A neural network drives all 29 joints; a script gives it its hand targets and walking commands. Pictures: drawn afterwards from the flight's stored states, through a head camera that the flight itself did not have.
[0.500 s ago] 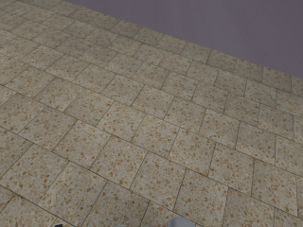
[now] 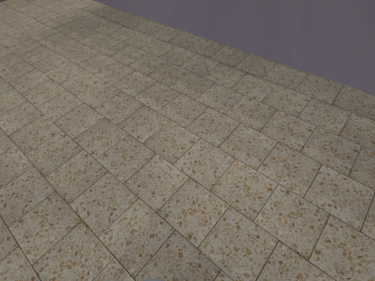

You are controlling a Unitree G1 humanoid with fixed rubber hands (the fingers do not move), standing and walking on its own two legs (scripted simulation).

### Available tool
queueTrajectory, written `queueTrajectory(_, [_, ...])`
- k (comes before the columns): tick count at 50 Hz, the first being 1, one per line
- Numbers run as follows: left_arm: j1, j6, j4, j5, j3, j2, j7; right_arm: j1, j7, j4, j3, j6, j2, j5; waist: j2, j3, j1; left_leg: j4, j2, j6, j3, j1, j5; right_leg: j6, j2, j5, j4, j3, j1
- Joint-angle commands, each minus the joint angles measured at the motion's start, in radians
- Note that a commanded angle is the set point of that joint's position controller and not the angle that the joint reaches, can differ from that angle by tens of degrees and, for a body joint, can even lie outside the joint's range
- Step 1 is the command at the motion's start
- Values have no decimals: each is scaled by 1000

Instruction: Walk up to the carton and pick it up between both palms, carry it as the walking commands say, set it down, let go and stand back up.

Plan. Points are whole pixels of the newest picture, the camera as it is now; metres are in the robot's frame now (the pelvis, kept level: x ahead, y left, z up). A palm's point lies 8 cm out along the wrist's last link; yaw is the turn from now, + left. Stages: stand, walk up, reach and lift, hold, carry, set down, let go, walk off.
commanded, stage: walk up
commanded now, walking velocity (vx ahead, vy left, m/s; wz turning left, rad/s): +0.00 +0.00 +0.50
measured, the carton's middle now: out of the picture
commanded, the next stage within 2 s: none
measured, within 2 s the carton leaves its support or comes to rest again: neither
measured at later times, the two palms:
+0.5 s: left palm out of the picture +0.08 +0.29 -0.13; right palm (278, 266) +0.20 -0.21 -0.16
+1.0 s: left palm out of the picture +0.05 +0.31 -0.15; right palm (247, 221) +0.29 -0.14 -0.11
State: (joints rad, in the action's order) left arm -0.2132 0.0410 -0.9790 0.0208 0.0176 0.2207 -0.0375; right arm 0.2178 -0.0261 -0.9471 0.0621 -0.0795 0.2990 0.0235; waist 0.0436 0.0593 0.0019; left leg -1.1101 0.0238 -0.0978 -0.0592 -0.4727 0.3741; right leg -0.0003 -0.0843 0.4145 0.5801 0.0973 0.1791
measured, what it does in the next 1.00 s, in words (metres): walks ahead, turning left: left foot, then right foot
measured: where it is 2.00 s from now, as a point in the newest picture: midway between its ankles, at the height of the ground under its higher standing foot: outside the picture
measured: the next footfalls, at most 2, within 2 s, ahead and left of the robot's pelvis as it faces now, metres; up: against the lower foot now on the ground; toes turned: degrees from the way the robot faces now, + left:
left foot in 0.16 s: +0.01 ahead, +0.16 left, +0.00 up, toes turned +8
right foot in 0.48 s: +0.16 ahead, -0.10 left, +0.00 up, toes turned +10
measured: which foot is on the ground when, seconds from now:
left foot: up 0.00-0.14, down 0.16-0.50, up 0.52-0.82, down 0.84-1.00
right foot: down 0.00-0.20, up 0.22-0.46, down 0.48-0.82, up 0.84-1.00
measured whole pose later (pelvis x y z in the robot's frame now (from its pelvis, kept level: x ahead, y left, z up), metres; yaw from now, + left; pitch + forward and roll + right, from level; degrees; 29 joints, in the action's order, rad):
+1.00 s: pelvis +0.10 +0.06 +0.00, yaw +28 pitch -1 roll -2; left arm -0.19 0.08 -0.82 0.03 -0.05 0.25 -0.01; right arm 0.15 0.01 -0.89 0.03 -0.05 0.23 0.01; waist -0.06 0.16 -0.01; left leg -0.59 0.02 0.06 0.04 -0.22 0.35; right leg -0.03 -0.04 0.43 1.19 0.03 0.42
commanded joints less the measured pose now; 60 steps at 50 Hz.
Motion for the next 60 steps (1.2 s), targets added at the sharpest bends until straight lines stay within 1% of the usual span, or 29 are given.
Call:
queueTrajectory(1, [10,-18,48,11,-52,197,-6,-98,1,97,-9,16,52,-10,-285,18,-37,158,-18,-4,39,-36,39,65,-216,-681,-179,-124,-67])
queueTrajectory(5, [-86,-14,17,21,-68,217,3,-138,1,100,-25,41,43,-25,-317,-24,-67,399,-17,27,93,67,109,58,-263,-912,-73,-91,-148])
queueTrajectory(7, [-119,-11,5,19,-73,207,9,-63,4,75,-18,66,53,-25,-236,-107,-36,582,14,63,130,183,8,26,-242,-948,125,-42,-187])
queueTrajectory(8, [-113,-12,10,8,-70,199,11,-6,10,57,1,80,103,-15,-160,-155,-2,624,-30,98,89,341,-372,-18,-180,-857,285,28,-88])
queueTrajectory(9, [-76,-26,51,3,-57,159,17,73,18,30,28,95,188,-1,32,-204,41,584,-191,177,-143,578,-942,-76,-90,-468,490,38,196])
queueTrajectory(10, [-20,-29,87,13,-41,85,16,120,29,5,51,95,263,3,243,-186,54,567,-408,279,-399,686,-1452,-104,25,236,664,12,439])
queueTrajectory(11, [22,-16,100,18,-58,102,6,183,39,-16,51,90,223,-13,237,-188,82,596,-441,323,-453,605,-1396,-97,-24,287,670,-104,421])
queueTrajectory(13, [48,-11,94,14,-47,94,17,57,43,14,23,75,151,-2,151,-77,37,637,-301,243,-313,466,-1061,-95,-58,133,616,-111,395])
queueTrajectory(15, [2,-9,72,12,-37,115,25,-79,51,48,19,72,162,-3,188,-69,9,603,-233,215,-192,450,-1002,-102,-60,81,525,-99,363])
queueTrajectory(17, [-1,-4,78,9,-35,117,24,-87,47,38,20,72,156,2,200,-53,12,630,-231,219,-182,406,-1009,-114,-49,83,406,-75,302])
queueTrajectory(19, [50,-8,98,6,-30,113,24,-33,49,13,27,71,155,3,121,-51,28,645,-227,221,-193,390,-955,-118,-42,56,256,-68,259])
queueTrajectory(20, [36,-8,93,2,-32,108,23,-32,51,1,27,71,148,5,149,-59,24,652,-224,221,-212,384,-957,-121,-25,42,207,-55,214])
queueTrajectory(23, [-80,-17,64,-5,-36,106,17,-34,45,8,34,64,141,0,77,-107,-35,594,-149,170,-181,296,-780,-101,3,-176,-38,-27,-26])
queueTrajectory(24, [-132,-26,48,-6,-41,145,13,-18,42,11,35,63,123,-2,9,-133,-50,501,-82,125,-126,217,-598,-83,-59,-431,-89,-49,-149])
queueTrajectory(25, [-223,-34,36,0,-70,235,8,-4,41,44,12,66,63,-4,-260,-200,-85,284,7,60,-3,101,-281,-11,-293,-772,-136,-246,-282])
queueTrajectory(26, [-255,-25,52,1,-62,272,12,1,44,96,-2,53,36,-2,-381,-197,-98,87,32,31,54,-1,238,110,-441,-1041,-134,-377,-268])
queueTrajectory(27, [-208,-21,72,6,-55,251,13,-25,36,99,13,41,51,-3,-351,-157,-88,-21,2,24,19,-9,262,150,-419,-1032,-135,-347,-202])
queueTrajectory(29, [-142,-17,109,14,-57,202,11,-32,21,94,24,30,50,-14,-301,-110,-56,-79,-9,33,6,-37,186,88,-369,-877,-156,-226,-141])
queueTrajectory(31, [-32,-45,171,12,-75,169,5,-68,14,64,-3,6,27,-33,-406,-26,-21,70,10,22,77,76,112,126,-254,-922,-212,-139,5])
queueTrajectory(37, [-75,-35,187,24,-115,203,13,-111,5,106,-6,15,18,-35,-322,-127,-50,367,-11,17,175,143,74,149,-288,-770,-163,-87,-145])
queueTrajectory(39, [-64,-17,189,24,-120,209,14,-70,6,100,-11,22,11,-31,-268,-115,-14,546,6,27,200,218,-18,126,-267,-648,-99,-53,-117])
queueTrajectory(40, [-70,-11,188,20,-115,200,16,-28,10,92,-2,31,32,-27,-201,-129,11,656,8,54,204,306,-82,107,-230,-563,0,-18,-80])
queueTrajectory(41, [-77,-9,220,15,-94,140,20,0,12,95,16,43,90,-19,-31,-184,23,699,-150,118,37,420,-204,72,-201,-329,198,32,14])
queueTrajectory(42, [-68,5,259,3,-69,101,19,-9,12,105,57,38,225,-12,363,-118,48,727,-362,232,-295,491,-732,-9,-24,149,485,41,296])
queueTrajectory(43, [-42,18,260,4,-77,85,23,49,24,92,65,45,238,-7,241,-109,56,733,-468,299,-368,491,-859,-48,43,234,646,-33,370])
queueTrajectory(45, [19,23,260,2,-80,88,21,65,42,95,47,40,157,-10,132,-61,63,775,-371,277,-335,394,-591,-27,6,112,645,-111,366])
queueTrajectory(47, [13,19,247,5,-79,91,27,-12,44,95,24,41,139,-11,154,-34,26,792,-288,248,-253,411,-573,-21,27,18,662,-104,383])
queueTrajectory(50, [4,8,239,7,-83,90,21,7,50,94,26,57,135,-15,102,-92,28,745,-297,271,-222,483,-757,-34,39,-39,641,-116,390])
queueTrajectory(60, [108,3,291,-9,-70,87,3,98,58,10,46,70,170,-1,127,-83,57,734,-250,309,-265,493,-913,-70,60,-59,203,-71,291])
